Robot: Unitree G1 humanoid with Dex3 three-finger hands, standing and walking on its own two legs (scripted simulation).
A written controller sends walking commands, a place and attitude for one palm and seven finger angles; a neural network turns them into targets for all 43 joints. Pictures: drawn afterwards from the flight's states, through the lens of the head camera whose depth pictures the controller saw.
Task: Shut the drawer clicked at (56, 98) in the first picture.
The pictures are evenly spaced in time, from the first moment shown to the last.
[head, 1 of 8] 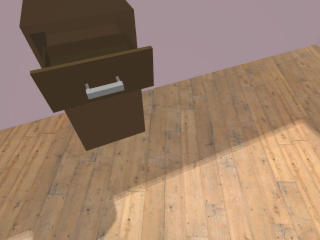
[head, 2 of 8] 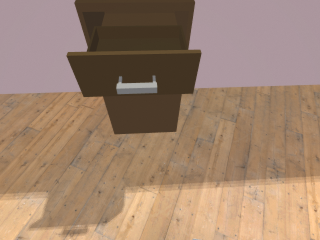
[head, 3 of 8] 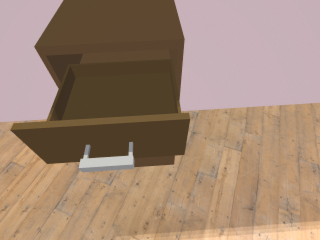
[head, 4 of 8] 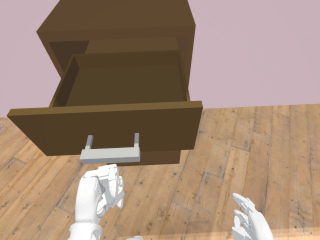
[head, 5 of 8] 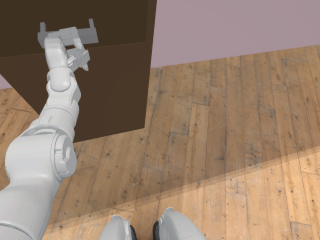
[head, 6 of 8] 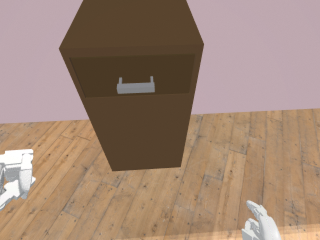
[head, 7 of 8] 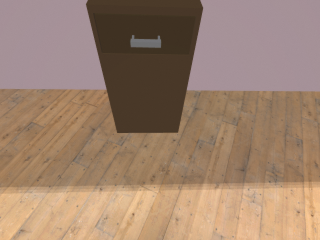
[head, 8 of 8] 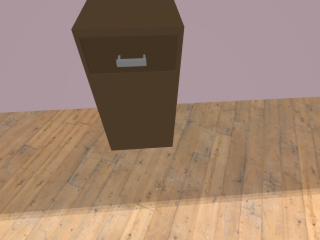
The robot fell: no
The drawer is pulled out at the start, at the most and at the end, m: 0.29 0.29 0.00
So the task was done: yes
